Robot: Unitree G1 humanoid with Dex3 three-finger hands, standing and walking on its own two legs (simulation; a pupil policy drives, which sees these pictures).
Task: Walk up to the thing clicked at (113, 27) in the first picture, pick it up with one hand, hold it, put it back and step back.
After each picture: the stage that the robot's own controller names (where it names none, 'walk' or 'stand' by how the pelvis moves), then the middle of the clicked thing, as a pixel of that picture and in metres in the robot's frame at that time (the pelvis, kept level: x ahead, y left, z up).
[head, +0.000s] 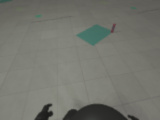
stand; (113, 28) +2.23 -0.59 -0.66
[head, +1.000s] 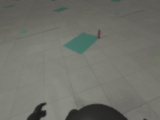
walk; (98, 34) +2.14 -0.06 -0.62
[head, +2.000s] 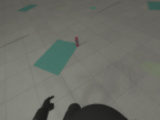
walk; (76, 42) +1.48 +0.37 -0.65
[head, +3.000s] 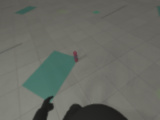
walk; (75, 56) +1.03 +0.32 -0.64
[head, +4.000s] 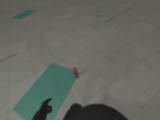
walk; (75, 73) +0.68 +0.27 -0.64
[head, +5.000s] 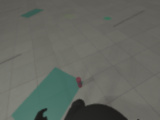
walk; (79, 82) +0.52 +0.21 -0.64
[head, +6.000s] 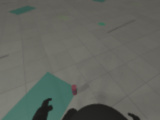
stand; (74, 90) +0.43 +0.17 -0.65
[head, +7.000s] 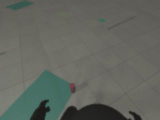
stand; (72, 88) +0.41 +0.19 -0.64
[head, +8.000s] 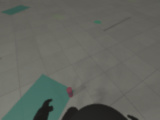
stand; (70, 92) +0.37 +0.23 -0.65
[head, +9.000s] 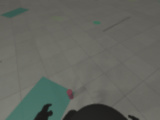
stand; (70, 94) +0.35 +0.23 -0.66
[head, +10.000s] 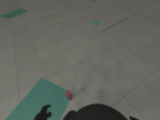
stand; (69, 95) +0.34 +0.25 -0.66
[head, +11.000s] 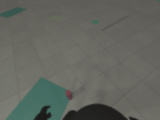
stand; (69, 95) +0.33 +0.25 -0.66
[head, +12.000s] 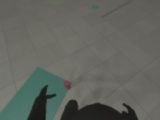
go down; (67, 85) +0.36 +0.24 -0.62
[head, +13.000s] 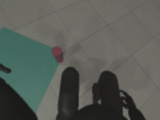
go down; (58, 55) +0.42 +0.27 -0.24
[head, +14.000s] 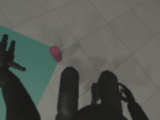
close in; (57, 55) +0.41 +0.27 -0.24
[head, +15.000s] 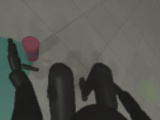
close in; (32, 51) +0.40 +0.30 -0.15
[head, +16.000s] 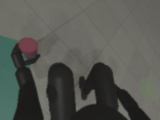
lift; (30, 51) +0.39 +0.31 -0.16
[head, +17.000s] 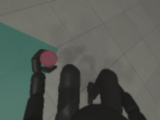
lift; (49, 61) +0.31 +0.28 -0.08
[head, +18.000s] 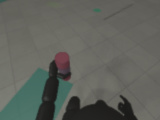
lift; (64, 69) +0.31 +0.18 +0.06
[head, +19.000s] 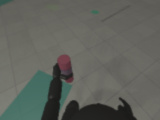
hold; (67, 70) +0.32 +0.16 +0.02
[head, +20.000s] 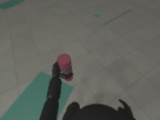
hold; (66, 69) +0.32 +0.17 +0.05
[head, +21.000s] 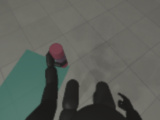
crouch; (60, 58) +0.40 +0.21 -0.03
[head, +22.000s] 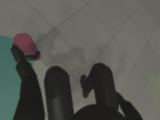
lower; (30, 50) +0.42 +0.29 -0.17
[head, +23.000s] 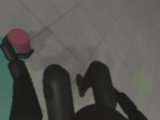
lower; (23, 46) +0.42 +0.31 -0.16
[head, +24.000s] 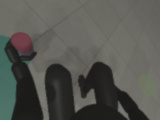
lower; (26, 49) +0.40 +0.31 -0.16
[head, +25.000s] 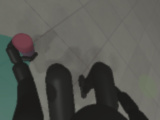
lower; (27, 50) +0.39 +0.31 -0.16
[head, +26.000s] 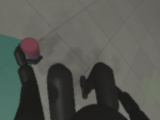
rest; (33, 53) +0.38 +0.29 -0.16
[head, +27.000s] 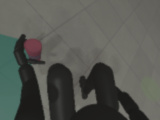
withdraw; (34, 53) +0.38 +0.29 -0.16
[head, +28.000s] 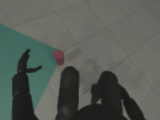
walk; (59, 59) +0.39 +0.25 -0.23
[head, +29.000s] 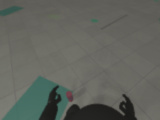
stand; (69, 96) +0.32 +0.20 -0.58
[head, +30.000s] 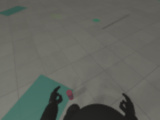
stand; (70, 95) +0.34 +0.22 -0.60
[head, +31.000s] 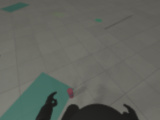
stand; (70, 93) +0.34 +0.21 -0.62
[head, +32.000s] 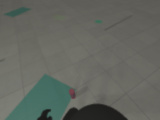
walk; (72, 94) +0.36 +0.21 -0.65
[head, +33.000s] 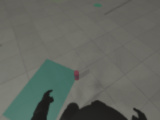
walk; (76, 75) +0.51 +0.15 -0.63
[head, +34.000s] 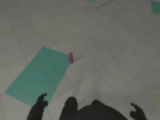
walk; (71, 58) +0.79 +0.27 -0.63
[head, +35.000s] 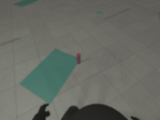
stand; (78, 59) +0.95 +0.22 -0.64
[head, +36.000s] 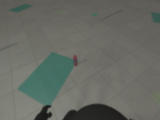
stand; (75, 61) +0.95 +0.26 -0.66
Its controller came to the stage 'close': yes
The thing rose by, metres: 0.69
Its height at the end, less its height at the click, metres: +0.00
